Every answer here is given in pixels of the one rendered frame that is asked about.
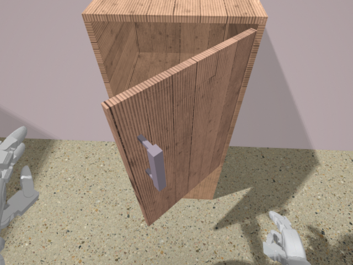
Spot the left robot hand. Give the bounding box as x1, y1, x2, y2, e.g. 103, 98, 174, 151
0, 126, 39, 233

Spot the handle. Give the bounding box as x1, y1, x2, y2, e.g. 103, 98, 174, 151
137, 134, 166, 192

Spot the right robot hand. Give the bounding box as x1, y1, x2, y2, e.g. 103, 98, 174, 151
263, 211, 307, 265

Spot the cupboard door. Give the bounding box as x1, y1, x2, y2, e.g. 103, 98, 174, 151
101, 28, 257, 226

